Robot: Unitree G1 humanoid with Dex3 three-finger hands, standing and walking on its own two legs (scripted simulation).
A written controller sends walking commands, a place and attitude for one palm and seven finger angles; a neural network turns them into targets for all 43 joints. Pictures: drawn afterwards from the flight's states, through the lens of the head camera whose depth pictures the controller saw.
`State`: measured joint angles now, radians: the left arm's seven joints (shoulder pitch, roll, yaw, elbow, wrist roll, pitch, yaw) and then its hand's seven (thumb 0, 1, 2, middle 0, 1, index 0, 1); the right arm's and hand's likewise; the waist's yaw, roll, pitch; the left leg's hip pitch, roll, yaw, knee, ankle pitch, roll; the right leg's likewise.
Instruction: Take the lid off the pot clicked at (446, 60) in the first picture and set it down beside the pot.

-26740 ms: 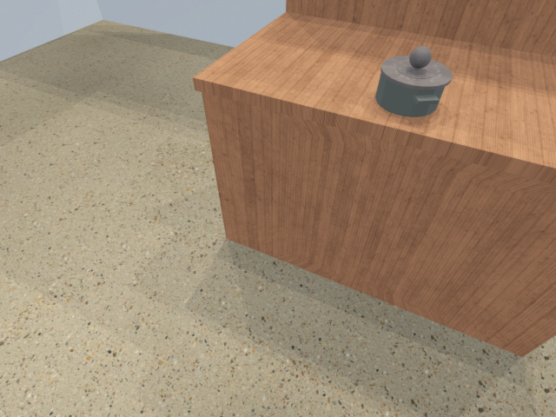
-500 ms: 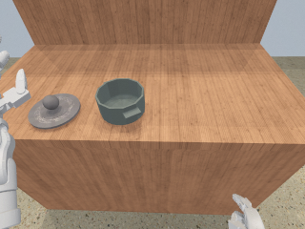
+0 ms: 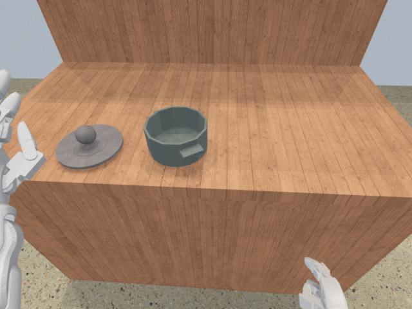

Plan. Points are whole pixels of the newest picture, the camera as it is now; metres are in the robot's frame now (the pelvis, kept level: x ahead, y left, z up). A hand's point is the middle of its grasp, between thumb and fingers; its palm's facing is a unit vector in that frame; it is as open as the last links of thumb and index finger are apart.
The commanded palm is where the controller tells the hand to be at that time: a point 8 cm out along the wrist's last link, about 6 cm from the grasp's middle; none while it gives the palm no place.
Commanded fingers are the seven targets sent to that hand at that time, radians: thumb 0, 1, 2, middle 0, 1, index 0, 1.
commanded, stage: draw the hand back to the body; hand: left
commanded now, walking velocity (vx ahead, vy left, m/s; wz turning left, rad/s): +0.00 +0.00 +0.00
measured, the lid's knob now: (85, 134) +0.48 +0.38 +0.06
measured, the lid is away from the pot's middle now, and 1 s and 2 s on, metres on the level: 0.24 0.24 0.24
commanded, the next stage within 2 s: step back with the hand held close in 0.44 s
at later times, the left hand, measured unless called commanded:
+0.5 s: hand (13, 201) +0.17 +0.26 +0.24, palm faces +0.48 -0.82 -0.32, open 7.4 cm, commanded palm +0.11 +0.29 +0.24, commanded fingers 0.00 0.90 0.90 -0.20 -0.30 -0.20 -0.30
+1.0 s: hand (1, 227) +0.14 +0.27 +0.21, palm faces +0.31 -0.78 -0.54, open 7.4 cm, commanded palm +0.08 +0.32 +0.24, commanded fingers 0.00 0.90 0.90 -0.20 -0.30 -0.20 -0.30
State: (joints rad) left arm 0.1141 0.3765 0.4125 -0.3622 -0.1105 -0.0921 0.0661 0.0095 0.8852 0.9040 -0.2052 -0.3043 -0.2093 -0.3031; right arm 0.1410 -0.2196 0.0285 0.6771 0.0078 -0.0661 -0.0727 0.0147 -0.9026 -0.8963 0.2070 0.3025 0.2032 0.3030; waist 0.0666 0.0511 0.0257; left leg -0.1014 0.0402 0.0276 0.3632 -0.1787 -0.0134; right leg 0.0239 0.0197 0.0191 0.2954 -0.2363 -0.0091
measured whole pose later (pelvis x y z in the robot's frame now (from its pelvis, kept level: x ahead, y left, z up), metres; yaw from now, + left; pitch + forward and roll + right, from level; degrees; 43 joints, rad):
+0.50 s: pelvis -0.01 +0.01 +0.00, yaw +1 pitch -6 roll -1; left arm 0.36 0.36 0.39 -0.60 -0.10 -0.11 0.07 0.01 0.89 0.90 -0.21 -0.30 -0.21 -0.30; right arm 0.14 -0.20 0.03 0.67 -0.01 -0.11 -0.07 0.02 -0.90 -0.90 0.21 0.30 0.20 0.30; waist 0.09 0.04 0.04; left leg -0.11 0.03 0.02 0.39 -0.17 0.00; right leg 0.04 0.01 0.01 0.29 -0.22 0.01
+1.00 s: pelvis -0.05 +0.05 -0.01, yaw -1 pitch -1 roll -2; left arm 0.58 0.53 0.51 -0.80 -0.08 -0.19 0.08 0.01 0.88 0.90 -0.21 -0.30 -0.22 -0.30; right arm 0.20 -0.22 -0.02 0.51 0.02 -0.01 -0.05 0.01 -0.90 -0.90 0.21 0.30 0.20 0.30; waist 0.00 -0.03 0.06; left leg -0.33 0.01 0.06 0.50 -0.16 0.05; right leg -0.24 -0.02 0.02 0.48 -0.23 0.03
